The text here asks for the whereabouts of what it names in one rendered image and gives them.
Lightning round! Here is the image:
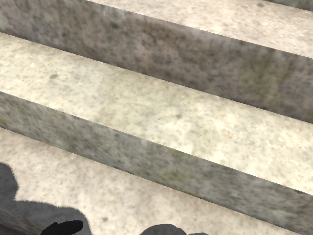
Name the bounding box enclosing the robot left hand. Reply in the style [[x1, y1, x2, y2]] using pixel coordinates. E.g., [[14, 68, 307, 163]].
[[40, 220, 83, 235]]

